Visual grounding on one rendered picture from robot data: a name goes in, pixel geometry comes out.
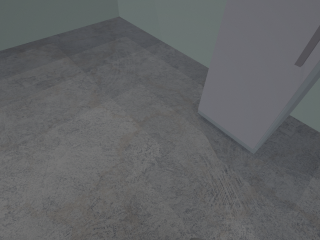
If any fridge door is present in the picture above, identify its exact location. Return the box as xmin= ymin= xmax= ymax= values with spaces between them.
xmin=198 ymin=0 xmax=320 ymax=149

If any handle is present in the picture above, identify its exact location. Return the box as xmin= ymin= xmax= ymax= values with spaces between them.
xmin=294 ymin=25 xmax=320 ymax=67

